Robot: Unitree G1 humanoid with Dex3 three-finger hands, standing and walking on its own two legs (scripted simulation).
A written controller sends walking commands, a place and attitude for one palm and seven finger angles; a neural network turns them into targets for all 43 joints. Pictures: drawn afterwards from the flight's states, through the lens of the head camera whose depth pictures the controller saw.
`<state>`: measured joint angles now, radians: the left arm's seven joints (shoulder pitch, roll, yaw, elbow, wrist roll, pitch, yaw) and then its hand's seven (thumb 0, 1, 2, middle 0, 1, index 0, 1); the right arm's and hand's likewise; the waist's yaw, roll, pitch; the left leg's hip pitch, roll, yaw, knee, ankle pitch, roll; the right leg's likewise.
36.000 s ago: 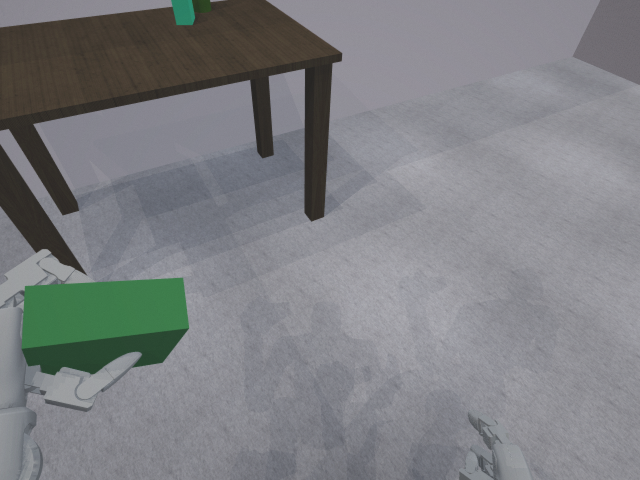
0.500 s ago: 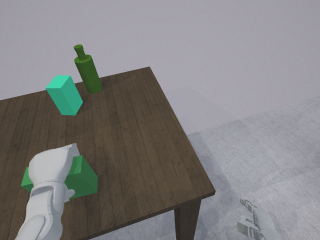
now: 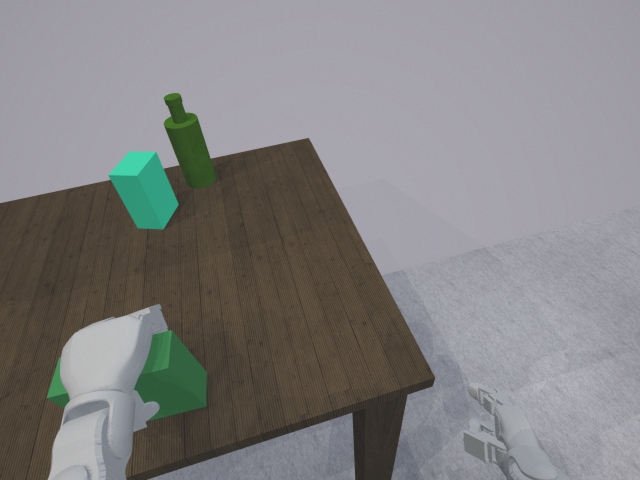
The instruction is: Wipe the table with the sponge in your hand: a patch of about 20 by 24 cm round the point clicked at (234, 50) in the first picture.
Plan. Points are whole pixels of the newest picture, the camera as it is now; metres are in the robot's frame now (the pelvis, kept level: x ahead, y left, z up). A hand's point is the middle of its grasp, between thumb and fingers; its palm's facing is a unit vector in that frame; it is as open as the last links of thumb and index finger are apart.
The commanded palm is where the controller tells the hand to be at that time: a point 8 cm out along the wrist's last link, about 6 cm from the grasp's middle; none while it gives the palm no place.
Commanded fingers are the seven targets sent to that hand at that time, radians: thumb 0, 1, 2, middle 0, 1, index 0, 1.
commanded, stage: lift the sponge slowly off the table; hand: left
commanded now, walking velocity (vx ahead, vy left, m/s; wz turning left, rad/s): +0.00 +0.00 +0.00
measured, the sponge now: (144, 389) +0.21 +0.27 +0.02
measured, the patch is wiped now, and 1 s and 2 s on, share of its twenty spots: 1.00 1.00 1.00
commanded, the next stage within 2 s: bring the sponge back beside the body in 1.92 s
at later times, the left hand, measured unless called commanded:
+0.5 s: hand (131, 382) +0.19 +0.25 +0.07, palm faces +0.02 -0.12 -0.99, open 9.2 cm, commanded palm +0.17 +0.25 +0.14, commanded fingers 0.00 0.10 1.30 -1.20 -1.60 -1.20 -1.60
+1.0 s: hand (121, 360) +0.20 +0.25 +0.10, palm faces +0.05 -0.11 -0.99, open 9.2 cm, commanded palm +0.17 +0.25 +0.18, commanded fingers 0.00 0.10 1.30 -1.20 -1.60 -1.20 -1.60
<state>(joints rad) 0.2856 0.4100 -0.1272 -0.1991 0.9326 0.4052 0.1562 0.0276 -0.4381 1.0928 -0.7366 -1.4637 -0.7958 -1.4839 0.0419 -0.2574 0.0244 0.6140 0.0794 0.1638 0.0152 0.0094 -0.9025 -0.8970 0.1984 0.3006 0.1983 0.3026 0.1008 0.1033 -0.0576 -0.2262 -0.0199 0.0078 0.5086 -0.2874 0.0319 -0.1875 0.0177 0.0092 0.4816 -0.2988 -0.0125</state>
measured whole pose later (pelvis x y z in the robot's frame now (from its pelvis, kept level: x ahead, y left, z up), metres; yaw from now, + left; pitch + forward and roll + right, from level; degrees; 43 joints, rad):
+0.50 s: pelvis -0.02 -0.01 +0.00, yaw +1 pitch -3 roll +0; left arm 0.23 0.44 -0.14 -0.19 0.91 0.41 0.08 -0.01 -0.47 1.09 -0.79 -1.41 -0.84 -1.44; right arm 0.02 -0.27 0.02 0.65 0.06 0.14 -0.02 0.01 -0.90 -0.90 0.20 0.30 0.20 0.30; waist 0.12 0.11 0.00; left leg -0.15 -0.01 -0.01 0.46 -0.25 0.02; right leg -0.11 0.03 0.00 0.43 -0.26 -0.03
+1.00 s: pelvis -0.02 -0.02 +0.01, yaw +1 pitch -4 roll +0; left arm 0.18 0.50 -0.10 -0.24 0.88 0.45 0.01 -0.01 -0.47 1.09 -0.80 -1.41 -0.85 -1.43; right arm 0.00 -0.28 0.03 0.64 0.07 0.14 -0.03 0.01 -0.90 -0.90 0.20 0.30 0.20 0.30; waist 0.12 0.11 0.00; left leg -0.13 0.00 -0.01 0.43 -0.23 0.00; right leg -0.10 0.04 -0.01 0.41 -0.25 -0.04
